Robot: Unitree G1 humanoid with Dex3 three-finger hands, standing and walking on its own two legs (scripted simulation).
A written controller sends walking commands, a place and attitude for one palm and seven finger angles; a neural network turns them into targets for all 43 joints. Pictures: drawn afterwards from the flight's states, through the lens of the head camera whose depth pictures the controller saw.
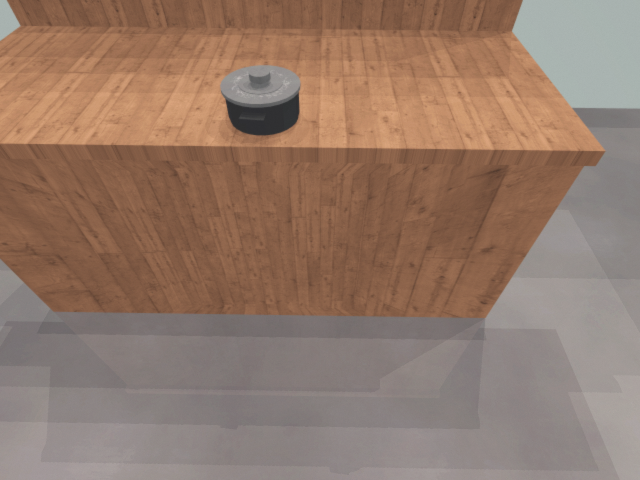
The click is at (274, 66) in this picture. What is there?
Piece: lid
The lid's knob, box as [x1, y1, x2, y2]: [248, 67, 270, 83]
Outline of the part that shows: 248,72 249,79 255,83 262,83 269,80 270,78 269,70 264,67 255,67 250,69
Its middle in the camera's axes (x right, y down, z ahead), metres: -0.13 -0.35 +0.83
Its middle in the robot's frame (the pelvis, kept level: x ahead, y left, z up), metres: +0.86 +0.18 +0.08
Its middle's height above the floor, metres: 0.86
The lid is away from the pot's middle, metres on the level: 0.00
